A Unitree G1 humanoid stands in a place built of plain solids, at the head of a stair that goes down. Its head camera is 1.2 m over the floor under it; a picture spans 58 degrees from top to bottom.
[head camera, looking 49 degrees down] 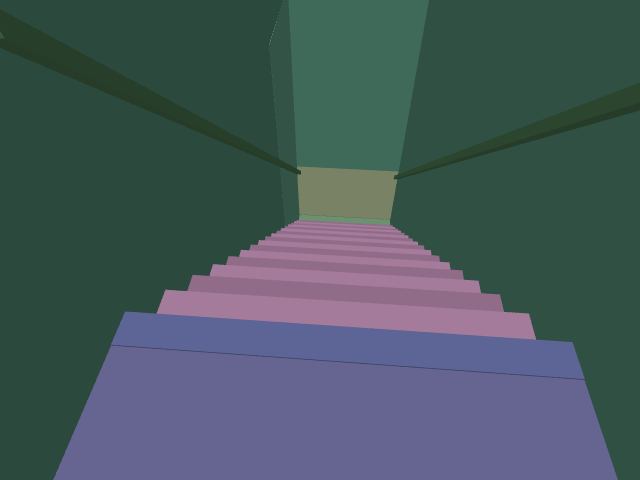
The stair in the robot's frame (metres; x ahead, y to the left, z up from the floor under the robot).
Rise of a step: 0.21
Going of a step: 0.23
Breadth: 1.40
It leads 4 degrees to the right of straight ahead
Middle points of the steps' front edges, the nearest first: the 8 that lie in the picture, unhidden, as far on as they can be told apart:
0.69 -0.07 0.00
0.91 -0.09 -0.21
1.14 -0.11 -0.42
1.37 -0.12 -0.64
1.60 -0.14 -0.85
1.83 -0.16 -1.06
2.06 -0.18 -1.27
2.28 -0.20 -1.49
